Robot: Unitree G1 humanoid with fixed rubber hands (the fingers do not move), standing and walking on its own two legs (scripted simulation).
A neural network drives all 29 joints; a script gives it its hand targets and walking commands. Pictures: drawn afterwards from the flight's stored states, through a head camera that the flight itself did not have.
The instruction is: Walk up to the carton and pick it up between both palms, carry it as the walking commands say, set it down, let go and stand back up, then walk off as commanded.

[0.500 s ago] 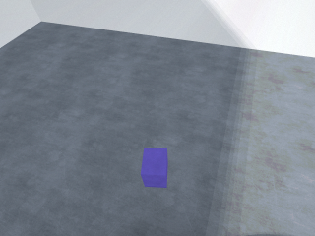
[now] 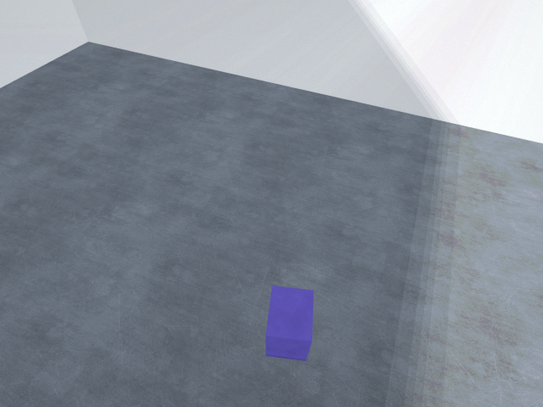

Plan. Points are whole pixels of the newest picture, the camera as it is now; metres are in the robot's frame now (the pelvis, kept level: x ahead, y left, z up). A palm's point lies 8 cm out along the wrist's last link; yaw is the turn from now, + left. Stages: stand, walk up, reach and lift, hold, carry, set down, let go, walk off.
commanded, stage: walk up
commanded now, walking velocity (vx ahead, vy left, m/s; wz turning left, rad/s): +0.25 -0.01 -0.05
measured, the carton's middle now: (289, 323) +0.50 -0.02 -0.67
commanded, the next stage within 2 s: none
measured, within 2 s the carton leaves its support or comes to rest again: neither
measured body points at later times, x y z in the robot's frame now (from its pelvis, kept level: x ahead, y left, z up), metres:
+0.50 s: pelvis +0.08 -0.03 -0.02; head +0.10 -0.02 +0.43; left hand +0.17 +0.23 -0.16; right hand +0.14 -0.29 -0.16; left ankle +0.08 +0.07 -0.74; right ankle +0.18 -0.17 -0.75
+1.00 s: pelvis +0.04 -0.04 -0.01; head +0.07 -0.05 +0.44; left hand +0.13 +0.21 -0.15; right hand +0.09 -0.30 -0.15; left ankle +0.05 +0.08 -0.75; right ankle +0.03 -0.16 -0.75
